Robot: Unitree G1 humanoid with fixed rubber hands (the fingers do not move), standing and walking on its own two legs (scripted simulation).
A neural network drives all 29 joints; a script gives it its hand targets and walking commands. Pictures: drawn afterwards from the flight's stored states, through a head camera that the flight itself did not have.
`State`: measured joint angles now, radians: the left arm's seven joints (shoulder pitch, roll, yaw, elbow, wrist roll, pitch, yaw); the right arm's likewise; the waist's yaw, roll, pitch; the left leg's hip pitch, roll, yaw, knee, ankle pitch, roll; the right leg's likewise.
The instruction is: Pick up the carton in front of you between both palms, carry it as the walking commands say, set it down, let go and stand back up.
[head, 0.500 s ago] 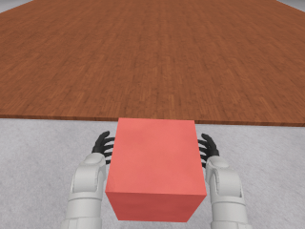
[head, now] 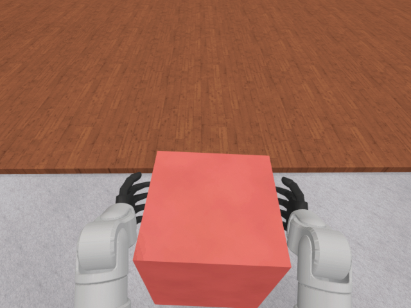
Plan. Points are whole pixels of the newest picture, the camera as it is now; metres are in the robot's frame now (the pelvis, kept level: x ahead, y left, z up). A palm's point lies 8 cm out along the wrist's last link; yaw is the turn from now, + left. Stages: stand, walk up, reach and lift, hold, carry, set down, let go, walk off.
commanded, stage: carry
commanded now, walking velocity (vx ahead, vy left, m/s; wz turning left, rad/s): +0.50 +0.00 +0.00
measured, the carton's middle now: (209, 233) +0.26 +0.00 +0.02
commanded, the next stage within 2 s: none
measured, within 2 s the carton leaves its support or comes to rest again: neither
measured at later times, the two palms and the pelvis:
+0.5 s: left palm (159, 104) +0.59 +0.13 +0.09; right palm (270, 105) +0.60 -0.17 +0.09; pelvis +0.32 -0.03 +0.00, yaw +2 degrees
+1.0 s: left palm (167, 31) +0.94 +0.14 +0.15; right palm (252, 33) +0.94 -0.16 +0.15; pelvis +0.60 -0.01 -0.02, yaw +0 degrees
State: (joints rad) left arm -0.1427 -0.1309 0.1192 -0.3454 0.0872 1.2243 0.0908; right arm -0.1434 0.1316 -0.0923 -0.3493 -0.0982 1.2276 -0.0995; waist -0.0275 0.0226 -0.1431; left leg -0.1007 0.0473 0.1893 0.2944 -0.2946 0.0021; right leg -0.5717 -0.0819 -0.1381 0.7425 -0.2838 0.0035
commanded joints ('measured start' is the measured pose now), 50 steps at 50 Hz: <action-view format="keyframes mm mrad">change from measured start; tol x32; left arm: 1 -457 -834 -694 -35 -368 11 -230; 25 -416 -845 -717 -118 -392 -21 -273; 50 -1142 -695 -574 200 -429 120 -196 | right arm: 1 -482 836 697 -48 420 11 253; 32 -497 746 657 -150 391 33 237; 50 -1126 698 557 180 459 116 210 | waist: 1 9 138 -92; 8 63 -305 -263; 28 40 -190 -77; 32 -8 301 -344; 50 29 -101 -309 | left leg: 1 94 206 -111 -96 258 104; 5 -64 138 28 218 416 37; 10 -628 69 -178 1009 -131 13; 29 -150 -65 111 162 213 47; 32 419 395 -649 1 325 267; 42 134 204 -42 92 865 155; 50 -202 50 -50 356 33 3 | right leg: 1 33 26 -64 -160 133 1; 5 458 103 -173 -257 121 -28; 8 819 -385 689 -569 -136 -228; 26 688 -156 -30 -530 517 -102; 29 632 -113 -119 -252 681 -57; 33 -54 84 84 609 -232 11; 45 178 64 -5 -129 130 -22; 50 594 -184 202 -223 932 -127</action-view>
